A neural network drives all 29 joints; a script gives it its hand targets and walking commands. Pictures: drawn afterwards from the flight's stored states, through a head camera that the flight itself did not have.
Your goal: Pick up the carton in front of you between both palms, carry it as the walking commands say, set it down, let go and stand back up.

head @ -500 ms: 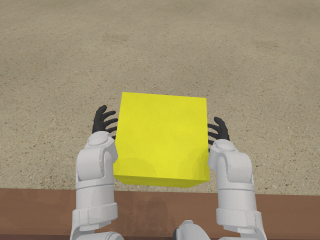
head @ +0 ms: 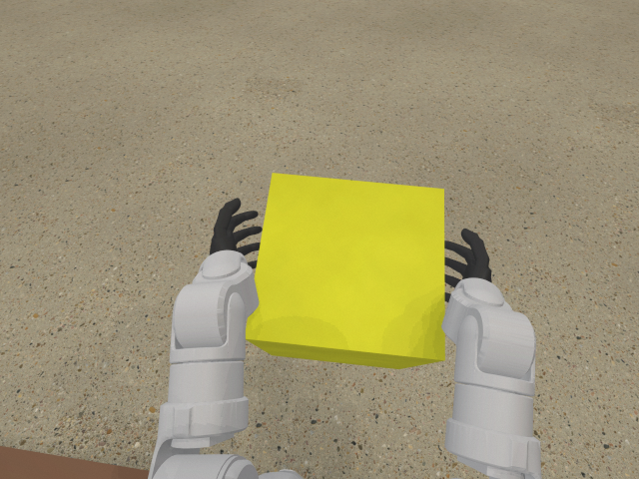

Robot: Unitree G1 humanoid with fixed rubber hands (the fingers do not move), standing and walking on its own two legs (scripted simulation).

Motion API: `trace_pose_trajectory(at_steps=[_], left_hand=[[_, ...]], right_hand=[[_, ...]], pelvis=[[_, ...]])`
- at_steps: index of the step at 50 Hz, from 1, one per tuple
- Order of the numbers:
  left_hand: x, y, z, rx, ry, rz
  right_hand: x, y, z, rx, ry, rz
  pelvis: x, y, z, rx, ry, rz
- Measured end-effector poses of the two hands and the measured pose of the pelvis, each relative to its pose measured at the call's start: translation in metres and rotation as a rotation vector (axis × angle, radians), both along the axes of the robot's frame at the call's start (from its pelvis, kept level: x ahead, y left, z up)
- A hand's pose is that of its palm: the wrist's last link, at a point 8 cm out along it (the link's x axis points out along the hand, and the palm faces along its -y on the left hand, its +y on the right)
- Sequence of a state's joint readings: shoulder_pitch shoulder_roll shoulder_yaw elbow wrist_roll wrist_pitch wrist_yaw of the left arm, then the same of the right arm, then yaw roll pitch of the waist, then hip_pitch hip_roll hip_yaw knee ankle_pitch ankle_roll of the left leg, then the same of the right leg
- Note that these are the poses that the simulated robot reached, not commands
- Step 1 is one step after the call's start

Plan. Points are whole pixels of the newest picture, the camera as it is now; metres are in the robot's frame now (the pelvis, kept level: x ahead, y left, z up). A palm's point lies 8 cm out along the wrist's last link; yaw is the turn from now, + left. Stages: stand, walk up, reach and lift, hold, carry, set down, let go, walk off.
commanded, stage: carry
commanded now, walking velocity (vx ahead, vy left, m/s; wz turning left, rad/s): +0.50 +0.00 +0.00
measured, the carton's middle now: (344, 285) +0.38 +0.02 +0.01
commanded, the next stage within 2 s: none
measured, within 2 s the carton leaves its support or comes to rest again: neither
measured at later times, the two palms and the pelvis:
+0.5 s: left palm (313, 155) +0.74 +0.12 -0.04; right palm (447, 170) +0.73 -0.16 -0.04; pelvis +0.40 -0.02 -0.16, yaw +0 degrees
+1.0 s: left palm (319, 84) +1.06 +0.15 -0.05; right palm (425, 97) +1.04 -0.13 -0.05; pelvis +0.73 +0.02 -0.14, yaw -2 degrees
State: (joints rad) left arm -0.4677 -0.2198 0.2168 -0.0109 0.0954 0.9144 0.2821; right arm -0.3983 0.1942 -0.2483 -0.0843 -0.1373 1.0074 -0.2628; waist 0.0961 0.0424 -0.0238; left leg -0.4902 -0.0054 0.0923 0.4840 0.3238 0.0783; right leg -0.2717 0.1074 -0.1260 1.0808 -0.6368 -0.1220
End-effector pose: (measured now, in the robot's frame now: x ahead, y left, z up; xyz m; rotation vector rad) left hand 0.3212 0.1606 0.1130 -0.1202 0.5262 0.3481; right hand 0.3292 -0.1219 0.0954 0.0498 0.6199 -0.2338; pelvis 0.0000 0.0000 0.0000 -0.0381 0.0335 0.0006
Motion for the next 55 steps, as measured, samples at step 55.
trace_pose_trajectory(at_steps=[55], left_hand=[[0.787,-0.018,-0.137,0.011,0.042,-0.153]], right_hand=[[0.755,-0.018,-0.124,-0.068,0.028,-0.096]], pelvis=[[0.780,0.016,-0.126,-0.009,0.050,-0.029]])
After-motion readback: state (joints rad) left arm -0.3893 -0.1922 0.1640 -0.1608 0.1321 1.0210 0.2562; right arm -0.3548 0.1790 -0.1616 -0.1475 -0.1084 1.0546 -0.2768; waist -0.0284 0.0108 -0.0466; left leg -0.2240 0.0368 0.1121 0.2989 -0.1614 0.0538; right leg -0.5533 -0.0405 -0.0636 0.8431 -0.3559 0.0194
